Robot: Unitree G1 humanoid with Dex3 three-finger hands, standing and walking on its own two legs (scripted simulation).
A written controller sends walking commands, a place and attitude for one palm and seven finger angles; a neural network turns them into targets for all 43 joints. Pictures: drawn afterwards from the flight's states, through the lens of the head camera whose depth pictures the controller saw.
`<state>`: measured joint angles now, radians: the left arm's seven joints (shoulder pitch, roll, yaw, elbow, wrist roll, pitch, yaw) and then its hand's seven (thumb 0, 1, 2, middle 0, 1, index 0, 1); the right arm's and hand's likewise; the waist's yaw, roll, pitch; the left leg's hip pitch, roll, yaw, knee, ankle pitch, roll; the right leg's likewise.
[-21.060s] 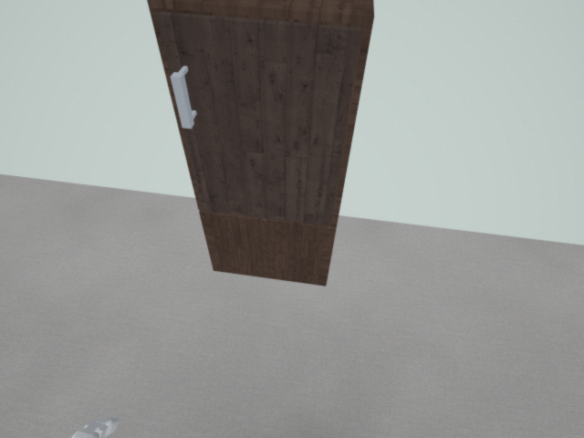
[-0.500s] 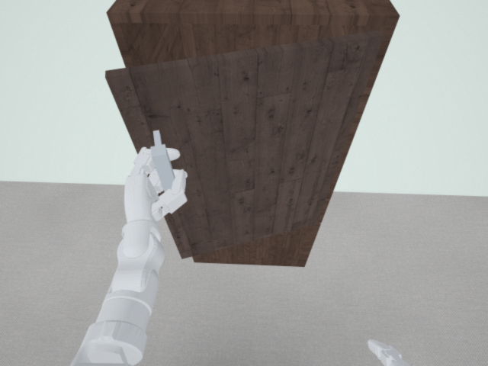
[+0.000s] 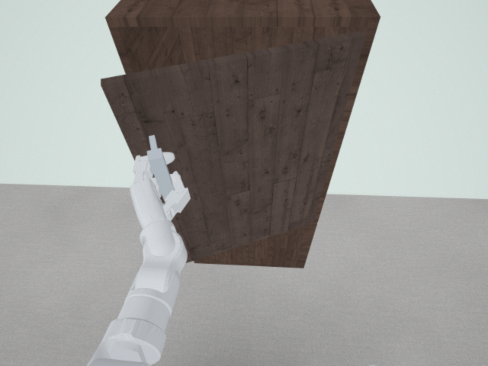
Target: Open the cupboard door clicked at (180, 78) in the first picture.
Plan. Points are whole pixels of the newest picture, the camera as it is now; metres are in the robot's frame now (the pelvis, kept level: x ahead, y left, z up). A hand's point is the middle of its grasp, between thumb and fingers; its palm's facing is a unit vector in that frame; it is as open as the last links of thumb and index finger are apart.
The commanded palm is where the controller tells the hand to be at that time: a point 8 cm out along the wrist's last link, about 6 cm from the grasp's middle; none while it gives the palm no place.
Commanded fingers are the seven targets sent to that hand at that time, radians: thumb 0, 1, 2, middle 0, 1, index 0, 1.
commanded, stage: pull the door open along its arc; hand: left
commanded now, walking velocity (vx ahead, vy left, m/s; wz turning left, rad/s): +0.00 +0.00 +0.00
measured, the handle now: (162, 171) +0.44 +0.15 +0.08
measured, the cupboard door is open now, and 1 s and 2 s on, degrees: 22 36 39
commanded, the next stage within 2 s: open thumb and fingers to let go in 0.42 s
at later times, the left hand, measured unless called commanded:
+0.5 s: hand (209, 240) +0.29 +0.06 +0.08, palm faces +0.21 -0.98 -0.02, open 6.1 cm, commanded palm +0.25 +0.10 +0.08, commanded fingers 0.00 0.90 0.90 -0.40 -1.35 -0.40 -1.35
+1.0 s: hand (198, 242) +0.29 +0.07 +0.08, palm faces +0.34 -0.94 -0.02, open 12.0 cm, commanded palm +0.24 +0.10 +0.08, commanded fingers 0.00 -0.50 0.30 -0.28 -1.05 -0.28 -1.05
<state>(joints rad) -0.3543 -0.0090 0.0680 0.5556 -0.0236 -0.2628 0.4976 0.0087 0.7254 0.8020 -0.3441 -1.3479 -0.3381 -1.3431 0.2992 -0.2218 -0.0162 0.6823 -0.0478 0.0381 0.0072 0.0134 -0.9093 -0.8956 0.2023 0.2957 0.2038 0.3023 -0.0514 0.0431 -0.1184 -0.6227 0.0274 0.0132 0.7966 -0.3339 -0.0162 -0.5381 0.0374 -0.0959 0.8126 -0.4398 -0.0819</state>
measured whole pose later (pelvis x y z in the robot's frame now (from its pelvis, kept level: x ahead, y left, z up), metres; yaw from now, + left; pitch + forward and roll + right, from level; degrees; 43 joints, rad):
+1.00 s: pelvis +0.02 +0.00 +0.00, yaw +2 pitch +6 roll +1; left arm 0.20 -0.08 -0.25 -0.05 0.05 -0.09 0.52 0.01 -0.17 0.44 -0.29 -1.20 -0.30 -1.23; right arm 0.23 -0.21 0.01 0.55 -0.04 0.07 0.02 0.02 -0.91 -0.90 0.20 0.30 0.20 0.30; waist -0.01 0.05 -0.10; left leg -0.53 0.01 -0.01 0.81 -0.38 -0.02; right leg -0.44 0.03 -0.12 0.82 -0.49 -0.08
